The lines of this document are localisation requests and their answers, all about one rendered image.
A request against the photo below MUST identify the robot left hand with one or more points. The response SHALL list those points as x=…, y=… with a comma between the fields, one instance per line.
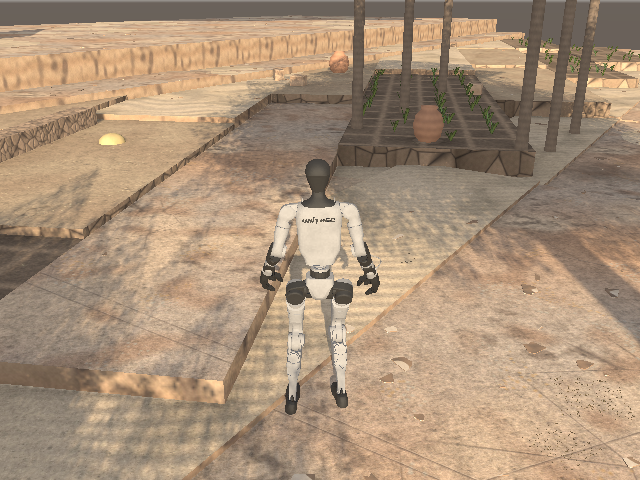
x=273, y=277

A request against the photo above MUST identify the right robot forearm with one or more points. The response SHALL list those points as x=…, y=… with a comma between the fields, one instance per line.
x=367, y=265

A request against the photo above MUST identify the right robot thigh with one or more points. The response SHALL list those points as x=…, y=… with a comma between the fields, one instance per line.
x=342, y=297

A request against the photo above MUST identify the left robot forearm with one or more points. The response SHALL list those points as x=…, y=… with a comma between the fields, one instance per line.
x=270, y=263

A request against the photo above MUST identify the robot right upper arm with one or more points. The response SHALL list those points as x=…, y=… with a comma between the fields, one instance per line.
x=351, y=212

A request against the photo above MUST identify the humanoid robot head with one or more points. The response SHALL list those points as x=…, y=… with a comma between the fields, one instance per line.
x=318, y=173

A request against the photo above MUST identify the robot right hand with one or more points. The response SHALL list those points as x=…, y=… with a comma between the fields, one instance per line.
x=375, y=283

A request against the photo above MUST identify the robot left upper arm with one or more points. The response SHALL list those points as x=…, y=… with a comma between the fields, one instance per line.
x=286, y=214

